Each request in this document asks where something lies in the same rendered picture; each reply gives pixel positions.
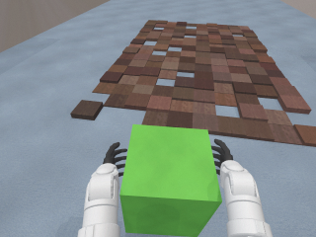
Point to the robot right hand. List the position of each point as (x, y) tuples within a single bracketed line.
[(224, 152)]

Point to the carton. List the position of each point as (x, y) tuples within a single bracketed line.
[(169, 184)]

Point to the robot right forearm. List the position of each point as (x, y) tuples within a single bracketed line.
[(243, 203)]

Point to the robot left hand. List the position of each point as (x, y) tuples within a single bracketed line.
[(111, 154)]

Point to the robot left forearm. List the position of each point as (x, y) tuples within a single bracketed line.
[(101, 206)]

